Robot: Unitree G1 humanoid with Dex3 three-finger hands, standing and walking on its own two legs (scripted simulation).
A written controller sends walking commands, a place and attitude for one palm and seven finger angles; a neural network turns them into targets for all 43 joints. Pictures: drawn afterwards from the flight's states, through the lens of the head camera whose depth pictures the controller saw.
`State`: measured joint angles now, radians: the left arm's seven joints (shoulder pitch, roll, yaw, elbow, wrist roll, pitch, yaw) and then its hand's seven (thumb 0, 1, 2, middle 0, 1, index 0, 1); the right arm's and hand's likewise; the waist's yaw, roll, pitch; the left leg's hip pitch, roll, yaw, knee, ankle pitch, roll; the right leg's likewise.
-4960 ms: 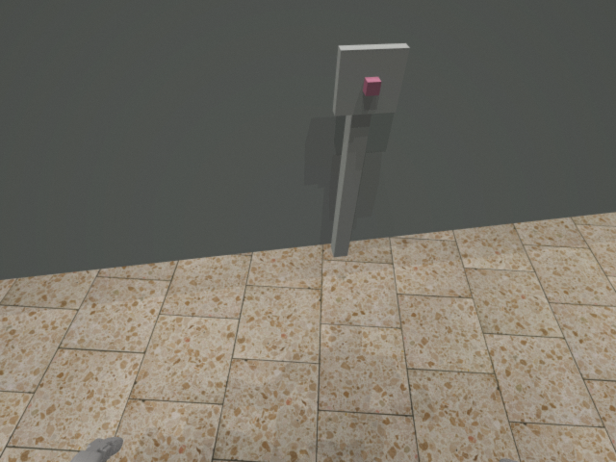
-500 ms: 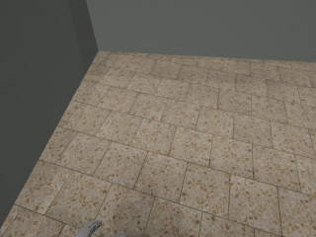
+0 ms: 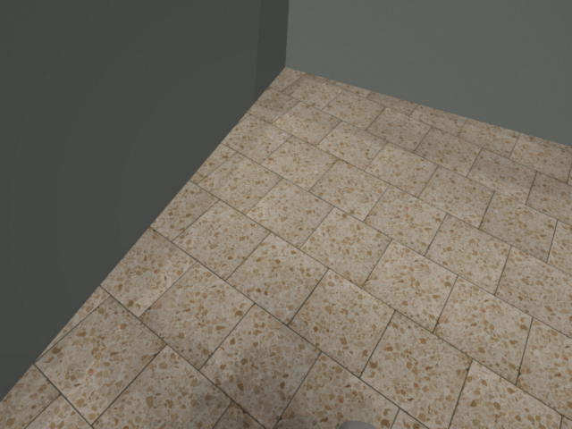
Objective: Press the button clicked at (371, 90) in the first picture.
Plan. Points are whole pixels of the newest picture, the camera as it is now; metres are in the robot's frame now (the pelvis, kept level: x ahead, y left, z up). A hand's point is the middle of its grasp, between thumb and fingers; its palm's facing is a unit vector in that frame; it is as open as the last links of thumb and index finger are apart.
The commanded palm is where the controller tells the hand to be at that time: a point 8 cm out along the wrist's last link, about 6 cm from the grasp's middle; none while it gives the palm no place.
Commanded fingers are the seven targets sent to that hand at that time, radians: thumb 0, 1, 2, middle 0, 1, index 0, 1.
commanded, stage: turn to face it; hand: left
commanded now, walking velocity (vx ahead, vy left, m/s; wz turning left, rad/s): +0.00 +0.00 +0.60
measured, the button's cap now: out of the picture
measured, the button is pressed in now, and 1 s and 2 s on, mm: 0 0 0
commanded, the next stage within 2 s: take the last steps up to it in 1.84 s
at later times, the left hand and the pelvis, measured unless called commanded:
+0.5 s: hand out of the picture -0.05 +0.14 -0.16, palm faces +0.35 -0.90 -0.25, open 7.4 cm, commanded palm none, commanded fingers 0.00 0.90 0.90 -0.20 -0.30 -0.20 -0.30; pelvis -0.04 -0.06 +0.00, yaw +20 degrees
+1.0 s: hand out of the picture -0.08 +0.20 -0.15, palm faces +0.59 -0.75 -0.29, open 7.4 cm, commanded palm none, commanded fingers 0.00 0.90 0.90 -0.20 -0.30 -0.20 -0.30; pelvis -0.05 -0.05 -0.01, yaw +36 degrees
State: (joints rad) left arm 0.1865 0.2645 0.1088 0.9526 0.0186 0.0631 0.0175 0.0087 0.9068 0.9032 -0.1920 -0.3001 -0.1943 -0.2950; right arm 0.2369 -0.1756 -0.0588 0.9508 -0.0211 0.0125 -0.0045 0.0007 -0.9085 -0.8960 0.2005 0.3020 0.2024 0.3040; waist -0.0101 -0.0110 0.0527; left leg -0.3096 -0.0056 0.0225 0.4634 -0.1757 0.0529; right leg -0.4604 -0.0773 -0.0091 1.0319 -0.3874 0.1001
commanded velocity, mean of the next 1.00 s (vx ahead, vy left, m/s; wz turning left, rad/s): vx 0.00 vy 0.00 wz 0.60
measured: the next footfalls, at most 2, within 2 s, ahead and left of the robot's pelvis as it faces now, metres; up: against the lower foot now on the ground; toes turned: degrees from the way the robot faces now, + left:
right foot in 0.20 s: +0.02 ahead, -0.16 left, +0.00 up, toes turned +6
left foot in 0.62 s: -0.08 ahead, +0.09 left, +0.00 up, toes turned +31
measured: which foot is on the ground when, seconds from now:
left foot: down 0.00-0.18, up 0.20-0.60, down 0.62-1.00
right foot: up 0.00-0.18, down 0.20-0.62, up 0.64-1.00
